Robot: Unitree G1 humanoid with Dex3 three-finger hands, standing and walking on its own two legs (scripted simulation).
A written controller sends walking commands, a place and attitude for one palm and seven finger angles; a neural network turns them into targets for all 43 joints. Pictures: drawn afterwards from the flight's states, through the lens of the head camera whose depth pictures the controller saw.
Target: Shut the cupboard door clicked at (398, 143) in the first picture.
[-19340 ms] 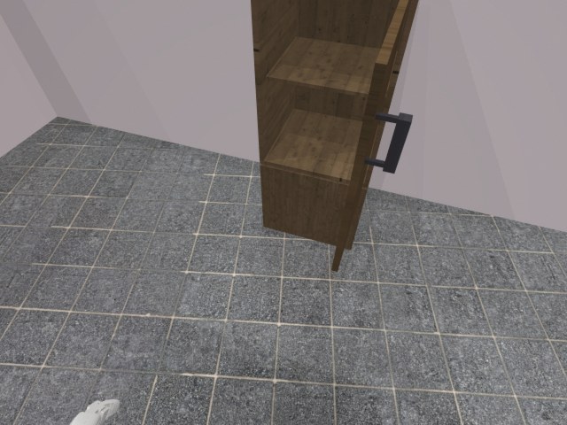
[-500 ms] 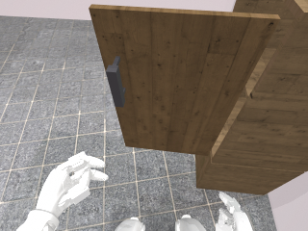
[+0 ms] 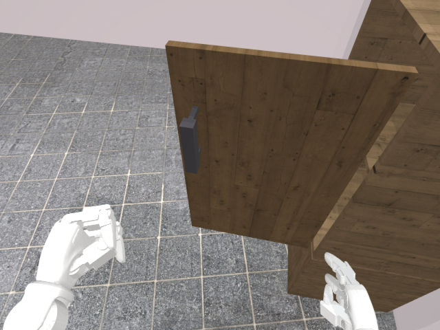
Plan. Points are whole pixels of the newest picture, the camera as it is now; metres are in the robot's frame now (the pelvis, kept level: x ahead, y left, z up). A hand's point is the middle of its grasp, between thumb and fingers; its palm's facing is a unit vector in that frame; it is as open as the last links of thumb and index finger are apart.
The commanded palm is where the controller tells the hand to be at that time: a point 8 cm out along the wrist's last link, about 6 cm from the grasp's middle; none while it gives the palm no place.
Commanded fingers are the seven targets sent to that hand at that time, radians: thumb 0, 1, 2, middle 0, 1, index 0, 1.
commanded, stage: raise the hand and make a fist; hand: left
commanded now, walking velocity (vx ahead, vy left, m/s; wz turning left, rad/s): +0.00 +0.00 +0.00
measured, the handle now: (193, 140) +0.44 +0.10 +0.11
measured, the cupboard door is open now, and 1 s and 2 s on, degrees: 89 89 89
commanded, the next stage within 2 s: bring the fist close to the handle in 0.62 s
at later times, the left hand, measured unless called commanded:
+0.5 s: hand (125, 242) +0.22 +0.17 +0.10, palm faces -0.13 -0.99 -0.04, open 3.1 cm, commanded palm +0.21 +0.23 +0.11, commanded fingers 0.00 0.90 0.90 -1.30 -1.50 -1.30 -1.50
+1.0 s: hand (145, 225) +0.25 +0.14 +0.12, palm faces -0.14 -0.99 -0.04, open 3.1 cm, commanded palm +0.23 +0.20 +0.11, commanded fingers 0.00 0.90 0.90 -1.30 -1.50 -1.30 -1.50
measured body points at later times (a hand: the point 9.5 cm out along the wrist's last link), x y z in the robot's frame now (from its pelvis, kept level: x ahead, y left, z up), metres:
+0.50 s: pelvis +0.00 -0.01 +0.02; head +0.02 -0.02 +0.47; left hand +0.23 +0.22 +0.11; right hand +0.17 -0.25 -0.05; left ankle -0.01 +0.09 -0.69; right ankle +0.02 -0.11 -0.69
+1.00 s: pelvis -0.01 -0.01 +0.01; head +0.00 -0.03 +0.46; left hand +0.25 +0.19 +0.12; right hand +0.16 -0.24 -0.06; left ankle -0.01 +0.09 -0.69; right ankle +0.02 -0.11 -0.69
